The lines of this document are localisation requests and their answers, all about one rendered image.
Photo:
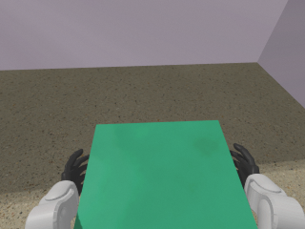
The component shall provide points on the carton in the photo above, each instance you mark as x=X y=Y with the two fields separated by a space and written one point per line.
x=162 y=175

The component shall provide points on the robot left forearm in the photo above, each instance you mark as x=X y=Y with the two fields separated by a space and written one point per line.
x=56 y=209

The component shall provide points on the robot right hand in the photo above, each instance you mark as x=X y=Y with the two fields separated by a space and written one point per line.
x=245 y=164

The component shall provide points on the robot left hand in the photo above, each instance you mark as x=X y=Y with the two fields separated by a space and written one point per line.
x=72 y=170

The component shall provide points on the robot right forearm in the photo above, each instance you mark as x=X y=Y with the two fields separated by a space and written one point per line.
x=274 y=209

